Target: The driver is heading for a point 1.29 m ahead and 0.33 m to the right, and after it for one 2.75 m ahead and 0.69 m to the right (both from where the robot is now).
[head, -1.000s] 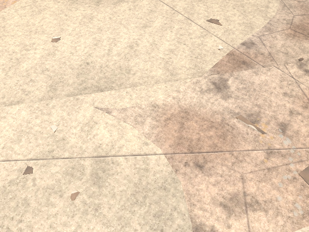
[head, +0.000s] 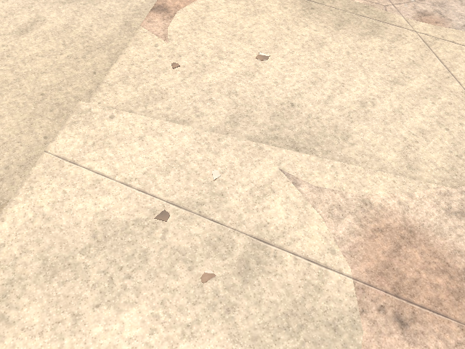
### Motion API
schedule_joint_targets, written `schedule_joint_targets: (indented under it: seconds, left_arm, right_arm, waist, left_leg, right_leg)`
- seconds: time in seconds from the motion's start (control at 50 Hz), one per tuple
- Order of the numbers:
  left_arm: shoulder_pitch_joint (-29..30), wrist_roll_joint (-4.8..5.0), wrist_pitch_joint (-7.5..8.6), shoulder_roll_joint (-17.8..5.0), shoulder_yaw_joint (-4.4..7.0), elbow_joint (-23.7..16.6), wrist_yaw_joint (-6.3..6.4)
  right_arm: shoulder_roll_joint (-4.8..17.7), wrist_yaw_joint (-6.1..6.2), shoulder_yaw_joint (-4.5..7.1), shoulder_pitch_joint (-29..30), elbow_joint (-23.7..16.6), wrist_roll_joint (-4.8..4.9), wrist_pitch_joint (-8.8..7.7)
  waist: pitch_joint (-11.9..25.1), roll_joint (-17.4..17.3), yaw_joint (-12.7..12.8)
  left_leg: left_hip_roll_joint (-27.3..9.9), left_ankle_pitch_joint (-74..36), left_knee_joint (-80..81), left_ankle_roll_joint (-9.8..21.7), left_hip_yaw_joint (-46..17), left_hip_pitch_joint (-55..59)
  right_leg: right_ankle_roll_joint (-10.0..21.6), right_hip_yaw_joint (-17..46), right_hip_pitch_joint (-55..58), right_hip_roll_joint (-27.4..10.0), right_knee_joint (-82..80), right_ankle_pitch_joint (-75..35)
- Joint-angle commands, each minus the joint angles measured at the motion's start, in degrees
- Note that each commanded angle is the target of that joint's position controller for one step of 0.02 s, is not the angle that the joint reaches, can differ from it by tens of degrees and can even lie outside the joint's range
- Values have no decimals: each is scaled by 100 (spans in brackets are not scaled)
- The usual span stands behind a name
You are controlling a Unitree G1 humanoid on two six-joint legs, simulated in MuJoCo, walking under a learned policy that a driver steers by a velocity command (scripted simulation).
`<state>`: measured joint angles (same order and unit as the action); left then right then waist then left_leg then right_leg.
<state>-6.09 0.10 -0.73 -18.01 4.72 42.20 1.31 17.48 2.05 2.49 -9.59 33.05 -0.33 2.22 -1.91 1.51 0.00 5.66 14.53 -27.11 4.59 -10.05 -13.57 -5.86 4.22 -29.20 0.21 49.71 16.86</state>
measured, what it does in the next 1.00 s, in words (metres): walks ahead: right foot, then left foot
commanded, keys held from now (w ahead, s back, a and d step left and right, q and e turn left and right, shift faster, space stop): shift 0.62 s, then w+shift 0.16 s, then shift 0.20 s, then e+shift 0.02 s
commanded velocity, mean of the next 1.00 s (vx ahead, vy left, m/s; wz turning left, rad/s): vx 0.11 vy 0.00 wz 0.08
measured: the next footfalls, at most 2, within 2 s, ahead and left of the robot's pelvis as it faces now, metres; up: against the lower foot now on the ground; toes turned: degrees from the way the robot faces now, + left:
right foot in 0.16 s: +0.07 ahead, -0.16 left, +0.00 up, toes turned +4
left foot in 0.88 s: +0.10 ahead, +0.10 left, +0.00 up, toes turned +1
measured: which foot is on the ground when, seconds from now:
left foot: down 0.00-0.70, up 0.72-0.86, down 0.88-1.00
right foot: up 0.00-0.14, down 0.16-0.90, up 0.92-1.00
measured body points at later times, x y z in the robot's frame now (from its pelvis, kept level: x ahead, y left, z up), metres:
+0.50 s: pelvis +0.04 -0.04 -0.01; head +0.05 -0.04 +0.44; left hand +0.19 +0.22 -0.11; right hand +0.17 -0.31 -0.11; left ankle -0.01 +0.07 -0.74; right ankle +0.03 -0.16 -0.74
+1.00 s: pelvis +0.10 +0.00 +0.00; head +0.12 +0.02 +0.44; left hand +0.18 +0.28 -0.14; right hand +0.21 -0.27 -0.10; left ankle +0.06 +0.10 -0.74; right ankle +0.04 -0.14 -0.68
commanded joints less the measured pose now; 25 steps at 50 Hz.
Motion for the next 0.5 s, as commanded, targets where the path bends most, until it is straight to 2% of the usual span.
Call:
schedule_joint_targets:
  seconds: [0.02, 0.1, 0.12, 0.14, 0.16, 0.18, 0.2, 0.22, 0.24, 0.28, 0.34, 0.5]
  left_arm:
    - [413, 9, 145, -436, 67, -495, -31]
    - [286, 44, 218, -385, 30, -485, -95]
    - [180, 41, 246, -335, 16, -456, -117]
    - [24, 1, 287, -286, -4, -416, -140]
    - [-90, -86, 323, -454, 15, -419, -126]
    - [-174, -153, 323, -901, 95, -471, -84]
    - [-36, -162, 295, -721, 33, -363, -79]
    - [50, -95, 293, -414, -50, -385, -93]
    - [56, -62, 293, -367, -65, -352, -98]
    - [54, -33, 317, -469, -55, -339, -99]
    - [56, -34, 331, -452, -69, -320, -95]
    - [95, -23, 253, -330, -119, -219, -102]
  right_arm:
    - [880, -25, 233, -105, -270, -39, -38]
    - [736, -72, 171, 51, -204, 14, -33]
    - [668, -71, 146, 140, -184, 54, -37]
    - [609, -69, 125, 186, -152, 96, -53]
    - [506, -69, 96, 48, -118, 35, -109]
    - [438, -89, 81, -350, -86, -131, -179]
    - [412, -103, 85, -570, 20, -111, -216]
    - [512, -98, 90, -492, 59, -130, -205]
    - [545, -88, 113, -287, 32, -88, -177]
    - [479, -84, 115, -116, 0, -67, -85]
    - [435, -120, 119, -185, 72, -45, -76]
    - [348, -76, 128, -375, 193, -47, -144]
  waist:
    - [530, -963, -241]
    - [589, -941, -176]
    - [596, -907, -59]
    - [597, -832, 99]
    - [706, -614, 93]
    - [971, 166, -197]
    - [944, 824, -366]
    - [922, 848, -253]
    - [858, 791, -154]
    - [756, 537, -62]
    - [641, 160, -5]
    - [437, -231, 38]
  left_leg:
    - [-1581, -2809, 320, 857, -1248, 677]
    - [-1502, -3455, 80, 846, -1393, 705]
    - [-1402, -3395, 12, 765, -1388, 682]
    - [-1266, -3109, 10, 599, -1363, 547]
    - [-1080, -2456, -14, 320, -1276, 325]
    - [-647, -1141, -407, 11, -843, -28]
    - [-303, 195, -513, -290, -338, -252]
    - [-381, 480, -466, -486, -189, -178]
    - [-419, 227, -408, -546, -127, -203]
    - [-467, -491, -163, -519, -142, -62]
    - [-481, -1136, 13, -322, -206, 95]
    - [-553, -1397, 121, -338, -301, 95]
  right_leg:
    - [52, -28, 9, -88, -328, 224]
    - [168, -128, 695, -50, -1252, 312]
    - [231, -160, 999, -31, -1842, -56]
    - [334, -144, 1525, -48, -2701, -1005]
    - [476, 144, 2171, -376, -2978, -2168]
    - [819, 703, 2832, -1089, -2592, -3863]
    - [1451, 1021, 2744, -1390, -2422, -4234]
    - [1695, 1167, 2584, -1473, -2558, -3750]
    - [1603, 1096, 2584, -1318, -2588, -3267]
    - [1324, 827, 2442, -1011, -2507, -2609]
    - [970, 337, 2332, -564, -2297, -2092]
    - [893, 220, 2346, -369, -2208, -1871]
